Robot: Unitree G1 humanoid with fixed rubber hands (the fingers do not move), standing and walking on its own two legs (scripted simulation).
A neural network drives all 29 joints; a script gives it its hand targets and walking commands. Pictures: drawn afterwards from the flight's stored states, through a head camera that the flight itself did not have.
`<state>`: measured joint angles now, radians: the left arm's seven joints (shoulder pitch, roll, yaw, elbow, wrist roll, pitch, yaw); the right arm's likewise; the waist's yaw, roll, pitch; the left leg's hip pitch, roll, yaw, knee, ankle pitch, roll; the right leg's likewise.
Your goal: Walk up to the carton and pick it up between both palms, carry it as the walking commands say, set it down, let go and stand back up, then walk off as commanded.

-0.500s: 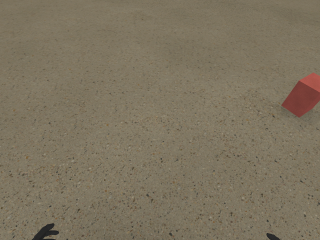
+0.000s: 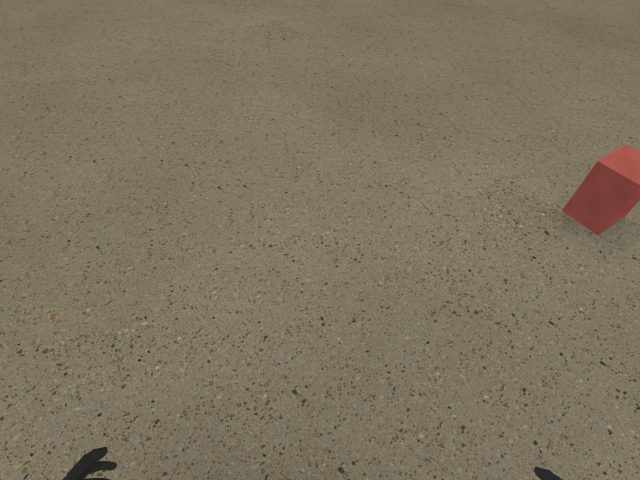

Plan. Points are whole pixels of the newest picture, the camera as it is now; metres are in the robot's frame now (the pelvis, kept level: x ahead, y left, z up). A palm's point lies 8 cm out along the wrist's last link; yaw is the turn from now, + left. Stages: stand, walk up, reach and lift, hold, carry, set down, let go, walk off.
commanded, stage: walk up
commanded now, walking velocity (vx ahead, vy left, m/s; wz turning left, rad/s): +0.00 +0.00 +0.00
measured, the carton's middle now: (611, 190) +1.39 -1.28 -0.64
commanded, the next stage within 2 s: none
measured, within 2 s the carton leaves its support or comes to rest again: neither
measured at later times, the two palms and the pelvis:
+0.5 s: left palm (182, 363) +0.28 +0.21 -0.08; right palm out of the picture +0.10 -0.49 -0.09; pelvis +0.08 -0.10 -0.03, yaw -17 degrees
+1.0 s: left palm (348, 203) +0.63 -0.04 -0.07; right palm out of the picture +0.09 -0.52 -0.05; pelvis +0.29 -0.20 -0.01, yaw -35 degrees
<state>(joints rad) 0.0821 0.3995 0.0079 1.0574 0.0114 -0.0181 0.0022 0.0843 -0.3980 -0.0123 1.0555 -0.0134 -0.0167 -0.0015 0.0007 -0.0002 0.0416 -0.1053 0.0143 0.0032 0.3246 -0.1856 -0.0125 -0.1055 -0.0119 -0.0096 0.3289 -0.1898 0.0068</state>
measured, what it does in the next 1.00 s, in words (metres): walks ahead, turning right: right foot, then left foot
